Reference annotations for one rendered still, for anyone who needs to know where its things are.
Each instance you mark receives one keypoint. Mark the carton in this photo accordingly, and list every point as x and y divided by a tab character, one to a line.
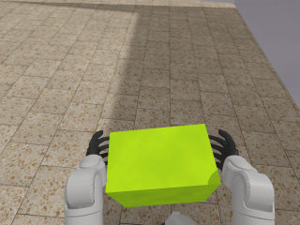
163	165

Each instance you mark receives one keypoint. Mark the robot right shin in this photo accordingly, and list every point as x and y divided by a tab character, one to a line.
174	213

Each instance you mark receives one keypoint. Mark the robot right hand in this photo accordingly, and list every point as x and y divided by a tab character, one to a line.
228	149

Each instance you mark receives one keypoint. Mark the robot left forearm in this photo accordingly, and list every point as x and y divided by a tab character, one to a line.
83	202

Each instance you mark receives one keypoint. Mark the robot right forearm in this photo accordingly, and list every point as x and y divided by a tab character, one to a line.
253	195

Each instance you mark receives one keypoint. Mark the robot left hand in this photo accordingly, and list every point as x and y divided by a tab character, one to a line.
94	148

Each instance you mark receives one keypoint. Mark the robot right thigh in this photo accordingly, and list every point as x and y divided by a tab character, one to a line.
180	220

